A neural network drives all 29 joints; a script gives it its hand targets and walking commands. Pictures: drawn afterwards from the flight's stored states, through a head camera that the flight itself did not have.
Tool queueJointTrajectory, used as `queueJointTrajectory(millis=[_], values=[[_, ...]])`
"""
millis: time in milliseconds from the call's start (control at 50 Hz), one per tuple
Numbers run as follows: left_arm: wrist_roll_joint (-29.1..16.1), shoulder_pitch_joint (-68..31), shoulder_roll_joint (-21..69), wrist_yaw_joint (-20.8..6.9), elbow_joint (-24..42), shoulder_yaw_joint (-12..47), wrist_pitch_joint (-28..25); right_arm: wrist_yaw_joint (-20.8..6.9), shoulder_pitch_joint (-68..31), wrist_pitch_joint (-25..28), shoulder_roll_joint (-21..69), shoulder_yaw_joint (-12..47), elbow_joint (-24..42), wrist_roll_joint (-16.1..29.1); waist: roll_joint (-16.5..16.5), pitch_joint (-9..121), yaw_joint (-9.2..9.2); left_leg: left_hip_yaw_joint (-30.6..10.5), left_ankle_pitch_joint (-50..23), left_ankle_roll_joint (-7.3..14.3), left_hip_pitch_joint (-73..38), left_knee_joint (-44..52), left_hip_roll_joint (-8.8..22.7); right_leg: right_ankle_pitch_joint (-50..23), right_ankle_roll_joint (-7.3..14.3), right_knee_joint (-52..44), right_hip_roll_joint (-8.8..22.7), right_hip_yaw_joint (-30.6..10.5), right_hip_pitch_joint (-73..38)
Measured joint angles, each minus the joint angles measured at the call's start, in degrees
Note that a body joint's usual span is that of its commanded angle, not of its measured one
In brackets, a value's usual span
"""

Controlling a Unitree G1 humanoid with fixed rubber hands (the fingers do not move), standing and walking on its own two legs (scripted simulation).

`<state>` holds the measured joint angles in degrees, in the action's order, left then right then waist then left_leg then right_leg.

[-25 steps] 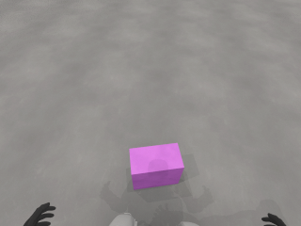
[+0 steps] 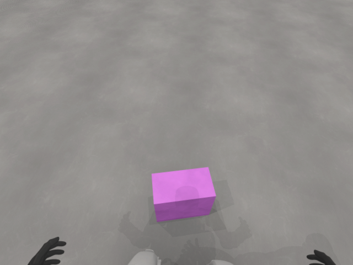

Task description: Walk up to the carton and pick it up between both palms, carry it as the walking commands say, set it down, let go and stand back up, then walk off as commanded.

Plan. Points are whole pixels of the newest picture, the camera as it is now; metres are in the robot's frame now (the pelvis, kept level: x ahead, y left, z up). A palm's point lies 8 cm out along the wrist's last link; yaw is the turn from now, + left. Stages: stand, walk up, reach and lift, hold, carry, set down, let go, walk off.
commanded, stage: walk up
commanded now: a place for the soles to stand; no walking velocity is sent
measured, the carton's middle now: (181, 195) +0.53 -0.02 -0.60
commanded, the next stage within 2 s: none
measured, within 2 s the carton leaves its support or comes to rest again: neither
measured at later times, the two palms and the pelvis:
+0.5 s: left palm out of the picture +0.11 +0.31 -0.06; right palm out of the picture +0.08 -0.36 -0.06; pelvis +0.01 -0.03 +0.00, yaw +2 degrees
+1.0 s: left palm out of the picture +0.11 +0.18 -0.04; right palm out of the picture +0.24 -0.45 -0.08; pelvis +0.09 -0.15 +0.02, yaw +5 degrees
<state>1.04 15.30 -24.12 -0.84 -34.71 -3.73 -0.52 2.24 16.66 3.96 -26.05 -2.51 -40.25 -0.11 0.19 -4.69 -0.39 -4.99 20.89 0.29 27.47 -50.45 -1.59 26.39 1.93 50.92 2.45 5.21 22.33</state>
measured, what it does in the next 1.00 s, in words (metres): steps to the right: right foot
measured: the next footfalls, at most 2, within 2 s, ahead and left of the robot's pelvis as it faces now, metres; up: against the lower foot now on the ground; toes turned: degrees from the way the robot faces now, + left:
right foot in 0.62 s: +0.07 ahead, -0.19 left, +0.00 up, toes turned +1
left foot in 1.04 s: +0.24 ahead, -0.03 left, +0.00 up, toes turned +1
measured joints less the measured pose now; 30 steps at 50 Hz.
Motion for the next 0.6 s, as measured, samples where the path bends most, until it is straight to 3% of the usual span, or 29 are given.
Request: queueJointTrajectory(millis=[340,380,480,600], values=[[-0.06,-0.25,-0.05,0.14,0.00,0.00,0.06,-0.03,-0.08,0.12,0.00,0.00,-0.07,0.00,0.01,-0.20,0.00,-0.23,-0.22,-0.11,0.00,0.26,-0.07,0.02,0.00,-0.07,-0.06,0.06,0.02],[0.84,-0.25,-0.79,-0.94,-0.03,0.01,0.36,-0.03,1.04,0.68,0.00,0.00,-0.08,0.00,-0.01,0.01,0.03,-0.82,0.56,0.26,-0.02,-0.20,0.01,5.40,0.00,1.88,-0.73,-0.14,0.09],[1.85,-0.26,-4.43,-3.05,-0.02,-1.75,1.54,0.08,5.09,0.92,-0.01,0.00,-0.07,0.00,-1.80,0.70,0.02,-3.24,2.90,0.91,-0.01,-0.34,0.40,8.13,0.00,8.36,-1.53,-2.37,2.00],[1.81,0.02,-7.41,-3.37,0.01,-3.76,1.61,0.10,5.56,1.12,-0.02,0.00,-0.05,0.00,-4.18,-0.34,-0.03,-6.20,3.55,0.90,0.01,-0.97,2.58,8.16,0.00,7.36,-1.44,-3.23,2.70]])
